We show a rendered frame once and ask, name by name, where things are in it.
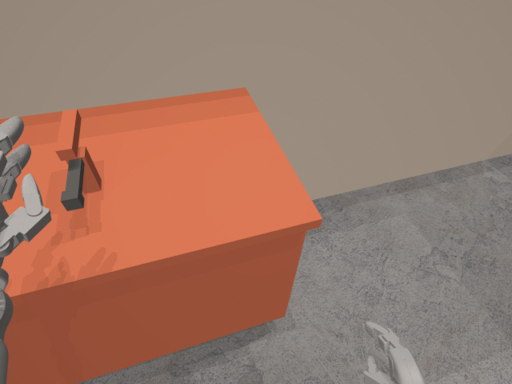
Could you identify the robot left hand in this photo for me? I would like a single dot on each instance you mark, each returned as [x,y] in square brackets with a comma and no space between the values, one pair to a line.
[26,222]

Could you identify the counter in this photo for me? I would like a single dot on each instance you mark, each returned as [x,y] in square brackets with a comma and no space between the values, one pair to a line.
[192,229]

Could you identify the robot right hand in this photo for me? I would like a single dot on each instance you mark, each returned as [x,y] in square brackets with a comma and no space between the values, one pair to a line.
[399,367]

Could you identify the tap lever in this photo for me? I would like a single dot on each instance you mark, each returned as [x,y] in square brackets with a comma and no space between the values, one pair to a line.
[72,198]

